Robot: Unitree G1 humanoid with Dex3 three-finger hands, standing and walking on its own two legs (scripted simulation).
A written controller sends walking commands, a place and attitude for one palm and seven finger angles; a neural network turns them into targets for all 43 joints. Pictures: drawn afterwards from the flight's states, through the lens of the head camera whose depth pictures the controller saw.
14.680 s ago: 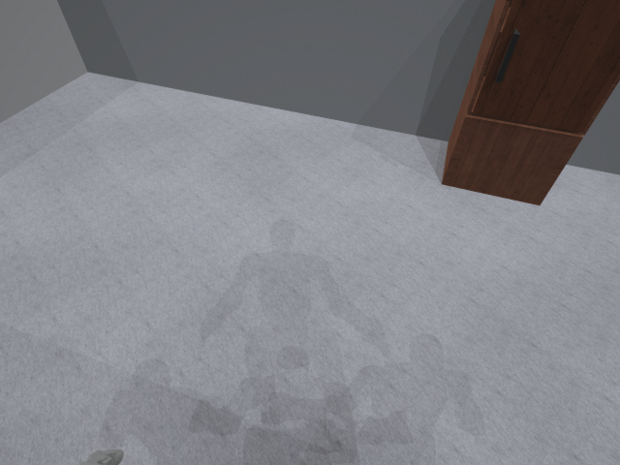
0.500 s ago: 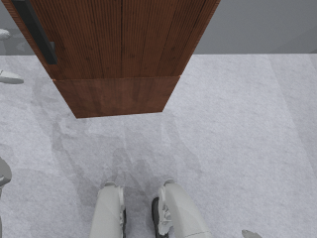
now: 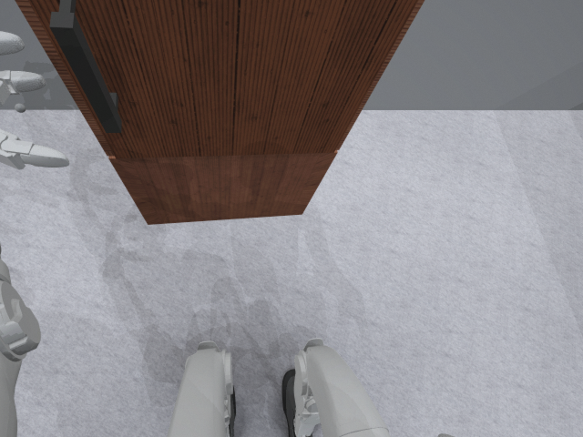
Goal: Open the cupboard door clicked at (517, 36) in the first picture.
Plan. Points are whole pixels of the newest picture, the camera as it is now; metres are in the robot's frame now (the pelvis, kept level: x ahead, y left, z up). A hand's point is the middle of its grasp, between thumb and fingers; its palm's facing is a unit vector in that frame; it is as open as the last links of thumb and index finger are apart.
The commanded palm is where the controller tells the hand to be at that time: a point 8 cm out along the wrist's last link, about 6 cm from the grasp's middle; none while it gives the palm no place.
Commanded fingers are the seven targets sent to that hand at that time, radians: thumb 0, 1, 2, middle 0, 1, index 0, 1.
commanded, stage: move the hooked fingers beside the handle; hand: left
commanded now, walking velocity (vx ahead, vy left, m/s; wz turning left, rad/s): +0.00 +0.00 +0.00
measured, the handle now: (93, 70) +0.56 +0.23 +0.05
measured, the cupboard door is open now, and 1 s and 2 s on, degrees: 0 0 0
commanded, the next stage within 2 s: slide the fingers in behind the handle in 0.26 s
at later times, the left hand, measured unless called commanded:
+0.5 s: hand (30, 111) +0.50 +0.29 +0.04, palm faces +0.09 -1.00 -0.04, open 14.0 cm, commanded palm +0.49 +0.31 +0.04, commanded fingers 0.00 -0.50 0.30 -0.30 -1.20 -0.30 -1.20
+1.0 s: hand (57, 111) +0.50 +0.26 +0.04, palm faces +0.10 -1.00 -0.02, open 14.0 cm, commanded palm +0.48 +0.28 +0.04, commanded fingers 0.00 -0.50 0.30 -0.30 -1.20 -0.30 -1.20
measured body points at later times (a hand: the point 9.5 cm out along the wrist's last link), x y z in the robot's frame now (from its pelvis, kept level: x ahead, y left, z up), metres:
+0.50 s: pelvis +0.00 -0.01 -0.01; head +0.18 +0.04 +0.40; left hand +0.49 +0.34 +0.05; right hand +0.04 -0.28 -0.11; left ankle +0.03 +0.07 -0.60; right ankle +0.04 -0.13 -0.60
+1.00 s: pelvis +0.00 -0.01 +0.00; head +0.17 +0.04 +0.41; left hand +0.49 +0.31 +0.05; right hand +0.04 -0.28 -0.10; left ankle +0.03 +0.07 -0.60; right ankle +0.04 -0.13 -0.60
